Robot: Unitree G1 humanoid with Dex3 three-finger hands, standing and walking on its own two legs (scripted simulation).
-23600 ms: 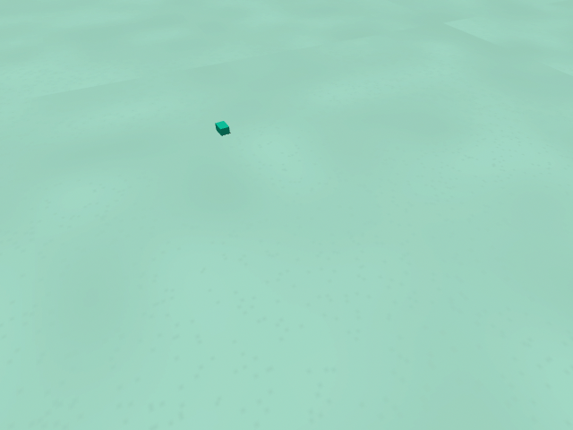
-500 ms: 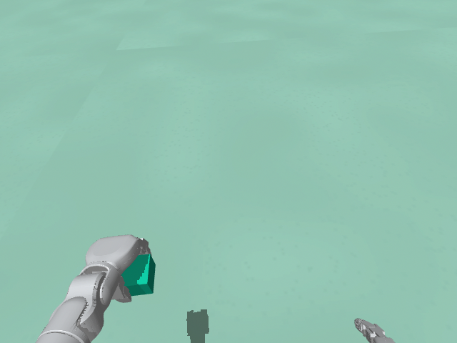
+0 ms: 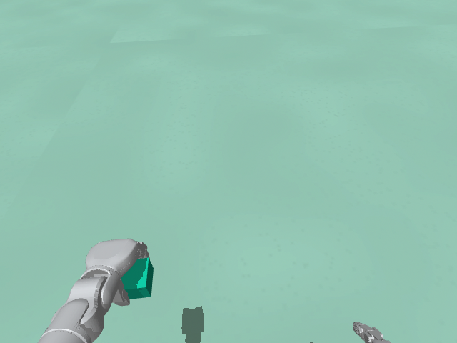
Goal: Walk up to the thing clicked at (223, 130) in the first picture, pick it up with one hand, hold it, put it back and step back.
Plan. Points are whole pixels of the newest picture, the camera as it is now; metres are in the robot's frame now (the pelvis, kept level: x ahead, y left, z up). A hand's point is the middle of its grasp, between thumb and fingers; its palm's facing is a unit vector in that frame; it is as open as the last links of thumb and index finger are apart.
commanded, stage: crouch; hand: left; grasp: from above
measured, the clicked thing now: (128, 279) +0.30 +0.22 -0.08
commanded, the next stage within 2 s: lower in 1.80 s
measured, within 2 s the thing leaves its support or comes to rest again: neither
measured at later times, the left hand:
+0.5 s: hand (153, 293) +0.34 +0.22 -0.28, palm faces -0.40 +0.02 -0.92, open 9.0 cm
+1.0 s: hand (169, 306) +0.38 +0.22 -0.49, palm faces -0.43 -0.02 -0.90, open 9.0 cm
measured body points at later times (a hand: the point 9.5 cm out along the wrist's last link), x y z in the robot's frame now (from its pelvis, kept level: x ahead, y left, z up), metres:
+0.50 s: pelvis -0.06 +0.01 -0.16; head +0.09 +0.02 +0.26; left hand +0.36 +0.22 -0.23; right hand -0.01 -0.28 -0.28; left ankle -0.01 +0.13 -0.73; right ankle +0.01 -0.14 -0.73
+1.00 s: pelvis -0.08 +0.01 -0.33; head +0.15 +0.04 +0.06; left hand +0.40 +0.22 -0.44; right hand -0.02 -0.27 -0.45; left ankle -0.01 +0.13 -0.73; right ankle +0.01 -0.14 -0.73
